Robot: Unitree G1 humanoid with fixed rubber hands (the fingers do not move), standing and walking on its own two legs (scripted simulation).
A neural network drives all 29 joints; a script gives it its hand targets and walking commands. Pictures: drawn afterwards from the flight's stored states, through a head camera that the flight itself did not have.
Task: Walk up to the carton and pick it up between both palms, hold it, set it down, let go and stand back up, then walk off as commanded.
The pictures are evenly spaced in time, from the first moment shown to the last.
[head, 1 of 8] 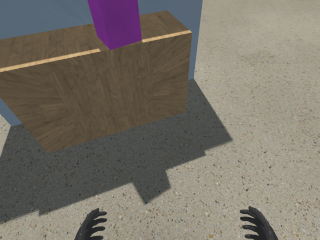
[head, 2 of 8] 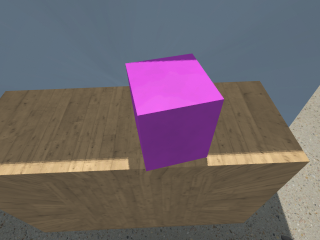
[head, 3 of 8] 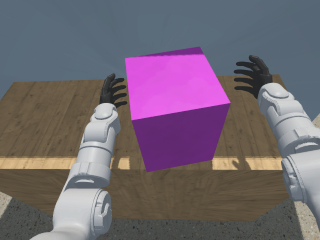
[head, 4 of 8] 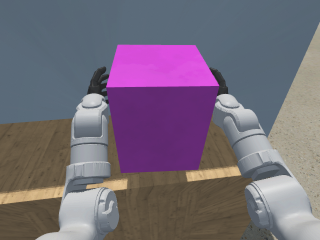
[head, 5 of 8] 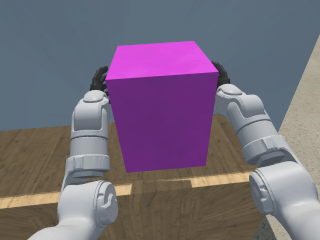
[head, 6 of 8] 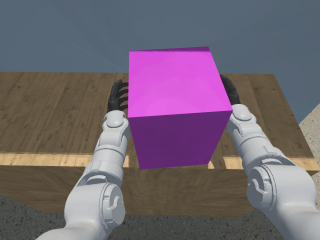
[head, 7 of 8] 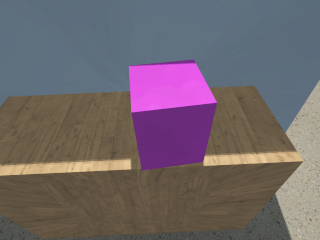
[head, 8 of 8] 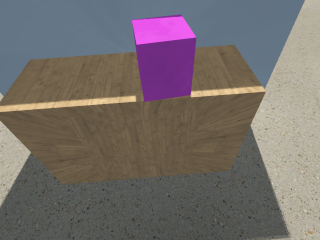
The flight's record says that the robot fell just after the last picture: no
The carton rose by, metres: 0.20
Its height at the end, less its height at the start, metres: +0.00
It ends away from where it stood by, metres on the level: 0.01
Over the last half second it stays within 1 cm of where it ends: yes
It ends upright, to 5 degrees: yes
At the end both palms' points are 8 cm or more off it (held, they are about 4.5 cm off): yes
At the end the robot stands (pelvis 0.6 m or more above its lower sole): yes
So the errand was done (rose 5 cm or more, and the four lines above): yes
